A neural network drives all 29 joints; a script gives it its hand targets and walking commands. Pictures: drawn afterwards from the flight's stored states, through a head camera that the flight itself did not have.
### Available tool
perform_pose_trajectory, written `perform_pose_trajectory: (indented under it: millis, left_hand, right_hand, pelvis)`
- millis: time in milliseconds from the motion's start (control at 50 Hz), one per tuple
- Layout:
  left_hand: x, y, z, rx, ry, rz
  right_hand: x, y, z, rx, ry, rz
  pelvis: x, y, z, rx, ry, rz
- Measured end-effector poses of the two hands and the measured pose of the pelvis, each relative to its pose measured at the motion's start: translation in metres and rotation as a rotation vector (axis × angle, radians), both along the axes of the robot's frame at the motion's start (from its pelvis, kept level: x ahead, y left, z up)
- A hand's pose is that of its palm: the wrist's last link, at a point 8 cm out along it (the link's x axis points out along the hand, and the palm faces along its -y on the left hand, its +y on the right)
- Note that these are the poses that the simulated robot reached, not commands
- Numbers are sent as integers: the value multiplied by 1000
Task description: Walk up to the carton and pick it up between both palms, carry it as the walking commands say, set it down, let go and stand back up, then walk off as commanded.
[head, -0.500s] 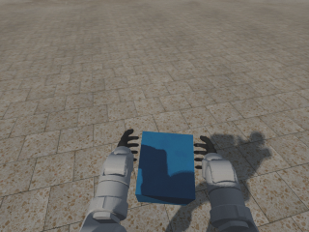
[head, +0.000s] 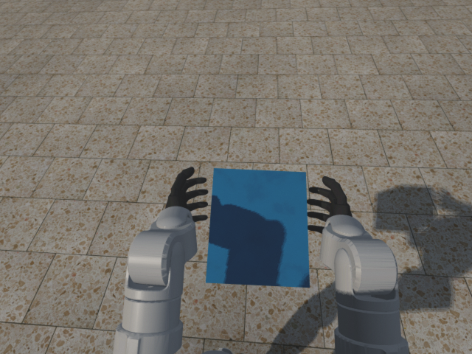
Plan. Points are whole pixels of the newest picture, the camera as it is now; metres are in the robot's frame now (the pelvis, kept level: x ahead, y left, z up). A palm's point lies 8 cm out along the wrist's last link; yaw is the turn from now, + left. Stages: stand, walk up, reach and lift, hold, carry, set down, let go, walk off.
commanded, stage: carry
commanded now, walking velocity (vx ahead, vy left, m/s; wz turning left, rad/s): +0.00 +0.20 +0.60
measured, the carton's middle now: (255, 230) +0.33 +0.00 +0.00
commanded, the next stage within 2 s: none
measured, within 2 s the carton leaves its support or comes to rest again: neither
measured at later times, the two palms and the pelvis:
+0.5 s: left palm (23, 276) +0.21 +0.33 +0.08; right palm (187, 227) +0.29 +0.11 +0.09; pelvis -0.04 +0.11 +0.00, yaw +18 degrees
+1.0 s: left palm out of the picture +0.06 +0.47 +0.11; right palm (49, 278) +0.20 +0.27 +0.11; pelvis -0.12 +0.19 +0.00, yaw +38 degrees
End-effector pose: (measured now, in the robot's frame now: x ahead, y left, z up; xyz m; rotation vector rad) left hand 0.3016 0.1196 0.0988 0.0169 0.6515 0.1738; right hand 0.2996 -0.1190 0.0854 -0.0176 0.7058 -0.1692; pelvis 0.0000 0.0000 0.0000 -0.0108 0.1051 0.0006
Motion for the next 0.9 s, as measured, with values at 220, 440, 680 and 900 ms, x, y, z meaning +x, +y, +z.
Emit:
perform_pose_trajectory:
  millis: [220,440,680,900]
  left_hand:
    - [-35,59,11,30,58,119]
    - [-76,190,-12,-22,53,333]
    - [-135,239,-5,18,32,417]
    - [-201,299,14,24,48,567]
  right_hand:
    - [-9,59,18,22,21,125]
    - [-5,201,10,-30,9,308]
    - [-35,259,-5,37,1,411]
    - [-76,332,18,38,6,567]
  pelvis:
    - [-12,27,13,67,-42,152]
    - [-28,102,-5,43,-33,284]
    - [-61,130,-7,39,-31,419]
    - [-93,160,13,96,-34,590]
